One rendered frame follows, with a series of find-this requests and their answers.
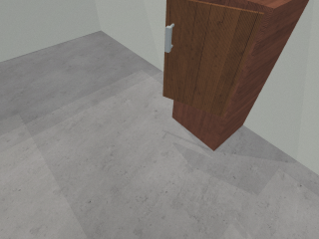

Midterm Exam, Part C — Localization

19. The cupboard door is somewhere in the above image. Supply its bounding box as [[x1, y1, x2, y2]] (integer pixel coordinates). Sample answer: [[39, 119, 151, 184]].
[[162, 0, 264, 118]]

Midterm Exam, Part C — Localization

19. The handle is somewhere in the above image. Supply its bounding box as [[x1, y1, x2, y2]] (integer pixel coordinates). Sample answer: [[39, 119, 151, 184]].
[[164, 23, 174, 53]]

